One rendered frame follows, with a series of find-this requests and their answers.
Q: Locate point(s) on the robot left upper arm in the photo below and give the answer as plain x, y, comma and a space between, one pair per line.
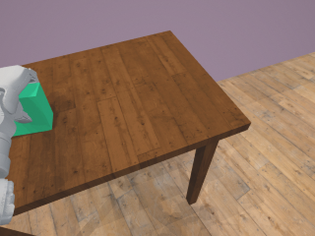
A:
7, 201

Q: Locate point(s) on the robot left hand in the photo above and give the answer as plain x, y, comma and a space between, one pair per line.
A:
17, 78

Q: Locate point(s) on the sponge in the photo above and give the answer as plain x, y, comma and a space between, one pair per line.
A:
34, 103

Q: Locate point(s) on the table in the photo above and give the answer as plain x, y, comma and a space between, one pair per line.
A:
117, 109

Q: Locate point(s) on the left robot forearm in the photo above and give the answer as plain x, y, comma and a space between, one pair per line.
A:
9, 101

